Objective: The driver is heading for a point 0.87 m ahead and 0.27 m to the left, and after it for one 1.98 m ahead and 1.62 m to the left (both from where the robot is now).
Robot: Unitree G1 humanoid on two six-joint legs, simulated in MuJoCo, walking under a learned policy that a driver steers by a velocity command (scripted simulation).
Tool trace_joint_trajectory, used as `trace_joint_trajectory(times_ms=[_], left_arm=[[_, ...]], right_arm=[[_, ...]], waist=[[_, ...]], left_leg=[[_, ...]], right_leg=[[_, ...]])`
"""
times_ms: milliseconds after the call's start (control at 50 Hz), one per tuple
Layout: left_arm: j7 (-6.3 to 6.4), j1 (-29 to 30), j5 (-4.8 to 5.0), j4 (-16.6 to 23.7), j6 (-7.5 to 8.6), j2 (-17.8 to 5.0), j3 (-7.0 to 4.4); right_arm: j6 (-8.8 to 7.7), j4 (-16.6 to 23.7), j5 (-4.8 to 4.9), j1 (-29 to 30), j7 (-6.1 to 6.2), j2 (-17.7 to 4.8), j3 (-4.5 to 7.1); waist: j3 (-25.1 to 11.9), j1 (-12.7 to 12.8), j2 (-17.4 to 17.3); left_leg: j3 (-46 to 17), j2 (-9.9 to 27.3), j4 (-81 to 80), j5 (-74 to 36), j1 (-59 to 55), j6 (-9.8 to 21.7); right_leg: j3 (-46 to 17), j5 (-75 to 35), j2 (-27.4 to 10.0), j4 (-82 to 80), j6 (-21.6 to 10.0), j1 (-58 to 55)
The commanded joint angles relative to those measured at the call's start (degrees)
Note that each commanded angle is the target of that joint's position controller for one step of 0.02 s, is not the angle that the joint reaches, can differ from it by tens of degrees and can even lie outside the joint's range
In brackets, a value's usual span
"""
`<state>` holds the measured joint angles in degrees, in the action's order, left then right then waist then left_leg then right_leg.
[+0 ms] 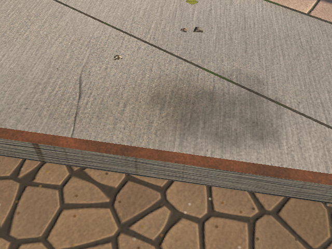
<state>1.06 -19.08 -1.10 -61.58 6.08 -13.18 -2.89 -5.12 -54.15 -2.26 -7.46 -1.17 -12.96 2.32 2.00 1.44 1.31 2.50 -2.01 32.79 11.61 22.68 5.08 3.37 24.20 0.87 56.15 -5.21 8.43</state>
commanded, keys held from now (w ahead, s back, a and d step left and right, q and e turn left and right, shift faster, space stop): w+q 0.88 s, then q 0.12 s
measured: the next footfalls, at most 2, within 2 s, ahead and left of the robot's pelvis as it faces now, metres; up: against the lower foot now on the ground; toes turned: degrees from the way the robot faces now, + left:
right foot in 0.44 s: +0.40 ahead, -0.10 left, +0.00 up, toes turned +16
left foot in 0.96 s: +0.53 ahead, +0.21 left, +0.00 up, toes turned +37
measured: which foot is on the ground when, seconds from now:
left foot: down 0.00-0.44, up 0.46-0.94, down 0.96-1.00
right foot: up 0.00-0.42, down 0.44-0.96, up 0.98-1.00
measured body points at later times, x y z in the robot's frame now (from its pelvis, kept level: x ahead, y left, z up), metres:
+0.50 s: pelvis +0.26 -0.02 +0.00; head +0.29 -0.02 +0.45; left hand +0.40 +0.26 -0.08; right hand +0.31 -0.30 -0.13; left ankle +0.09 +0.06 -0.69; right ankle +0.36 -0.10 -0.73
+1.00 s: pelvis +0.46 +0.09 -0.01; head +0.50 +0.13 +0.44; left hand +0.31 +0.31 -0.15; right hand +0.77 +0.01 -0.10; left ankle +0.50 +0.19 -0.73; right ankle +0.38 -0.10 -0.66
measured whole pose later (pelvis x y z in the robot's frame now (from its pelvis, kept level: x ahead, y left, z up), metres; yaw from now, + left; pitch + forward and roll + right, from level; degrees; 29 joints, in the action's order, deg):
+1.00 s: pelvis +0.46 +0.09 -0.01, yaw +34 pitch +2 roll -1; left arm 1.0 -19.7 -0.7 -50.9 2.8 -14.2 -2.7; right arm -2.3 -42.6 -2.6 -0.9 -2.6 -14.9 2.5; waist 4.4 3.1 -0.2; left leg 4.2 -3.0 34.4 8.8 26.9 7.2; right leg 9.4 27.7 -5.7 56.5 2.2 11.2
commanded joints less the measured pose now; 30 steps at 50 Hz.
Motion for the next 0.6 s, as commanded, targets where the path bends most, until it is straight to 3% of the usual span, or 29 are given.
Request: trace_joint_trajectory(times_ms=[20, 60, 120, 200, 320, 380, 420, 440, 460, 480, 500, 520, 560, 600], left_arm=[[-0.68, 3.13, -0.02, 6.78, 1.02, -7.29, -0.89], [-1.35, 5.72, -1.37, 8.31, 0.01, -6.17, -0.83], [-1.65, 6.49, -1.59, 9.85, -2.48, -3.97, -0.2], [-1.92, 15.19, -1.31, 14.18, -3.1, -3.99, 0.26], [-2.24, 24.49, -0.3, 19.16, -2.38, -4.57, 0.96], [-1.87, 22.04, -0.06, 19.94, -1.63, -6.33, 0.62], [-1.09, 12.88, -0.15, 17.57, -0.75, -8.26, -0.26], [-0.38, 5.84, -0.97, 16.02, 0.21, -10.93, -1.18], [0.58, -2.13, -2.34, 16.17, 0.36, -15.9, -2.26], [0.42, -0.38, -2.15, 15.83, -0.91, -18.92, -3.18], [0.19, 3.42, -1.56, 16.81, -1.64, -13.08, -2.29], [-0.1, 6.58, -0.83, 17.65, -1.7, -8.46, -1.2], [-0.01, 7.19, -0.83, 16.91, -1.21, -6.41, -0.44], [-0.14, 4.9, -0.35, 15.5, -0.12, -6.8, -0.59]], right_arm=[[1.15, -1.44, 1.5, -12.95, 0.75, -9.34, 2.58], [1.16, -1.06, 1.44, -10.95, 1.12, -7.68, 2.21], [0.5, -0.84, 2.0, -11.19, 1.24, -8.28, 2.52], [0.92, -0.59, 2.03, -13.91, 1.07, -8.83, 3.18], [1.68, -0.14, 1.56, -17.8, 1.14, -9.4, 3.9], [1.77, 1.1, 1.18, -15.75, 1.56, -10.71, 4.43], [1.36, 2.2, 1.34, -12.89, 1.38, -11.81, 4.79], [0.78, 2.73, 1.81, -12.7, 0.91, -10.38, 4.43], [0.29, 5.04, 3.27, -13.68, 0.78, -5.77, 3.23], [0.74, 6.22, 3.31, -18.65, 0.79, -4.84, 2.94], [1.96, 4.13, 1.56, -17.76, 1.18, -8.29, 3.25], [2.19, 4.17, 0.87, -14.22, 0.5, -8.37, 3.27], [2.88, 5.15, 0.18, -10.92, -0.58, -6.77, 3.08], [3.89, 6.04, -0.05, -9.56, -1.35, -5.83, 2.73]], waist=[[-5.35, -5.0, -5.59], [-3.69, -2.24, -3.45], [-2.93, -0.32, -3.03], [-0.74, -2.36, -3.4], [-0.24, -6.19, -5.11], [-0.35, -4.15, -6.13], [-3.41, 0.28, -5.05], [-8.11, 3.31, -0.83], [-16.82, 5.59, 7.48], [-17.81, 1.13, 17.87], [-10.56, -0.53, 7.72], [-4.53, -0.38, 1.73], [-0.76, -1.36, 3.48], [-1.44, -1.85, 4.49]], left_leg=[[-31.65, 18.85, -16.2, -8.44, -29.9, 13.62], [-26.65, 15.85, -17.55, -16.1, -20.56, 11.85], [-21.65, 12.3, -19.55, -18.86, -13.98, 10.62], [-20.0, 9.69, -21.52, -16.03, -13.09, 9.77], [-21.35, 8.88, -18.43, -17.82, -18.14, 7.61], [-23.79, 9.63, -14.79, -19.37, -17.21, 5.45], [-23.68, 7.27, -6.57, -24.17, -13.8, 3.36], [-20.56, 3.01, 4.67, -22.19, -9.92, 1.84], [-13.62, -1.85, 20.81, -5.94, -0.32, -0.1], [-8.52, -6.37, 29.47, 21.72, 12.65, -0.41], [-8.89, 0.04, 34.9, 17.48, 15.33, 0.03], [-8.34, 1.88, 34.05, 12.38, 14.5, -0.29], [-7.1, 4.57, 31.11, 8.1, 12.38, -1.48], [-5.95, 5.0, 31.81, 5.15, 12.15, -2.37]], right_leg=[[-5.25, -3.43, -3.21, 17.51, 2.48, 34.08], [-5.96, -6.12, -5.6, 12.12, 3.71, 28.4], [-4.9, -6.56, -5.87, 5.36, 5.8, 24.05], [-3.43, -14.54, -5.71, -5.6, 7.57, 26.95], [-3.78, -20.82, -3.35, -18.67, 7.38, 25.46], [-4.95, -17.46, -2.26, -24.63, 6.25, 17.74], [-3.88, -15.37, -0.06, -30.03, 4.77, 4.14], [-7.85, -13.86, -4.28, -32.63, 2.84, -6.59], [-23.73, -2.74, -19.3, -35.68, -0.7, -20.29], [-44.81, 0.75, -27.35, -42.56, -5.71, -23.41], [-41.2, 8.69, -25.71, -41.95, -5.94, -16.16], [-32.58, 6.15, -22.19, -43.29, -4.79, -9.02], [-19.93, -9.05, -17.93, -45.33, -3.06, -2.73], [-13.49, -20.8, -16.55, -45.65, -2.85, -2.36]])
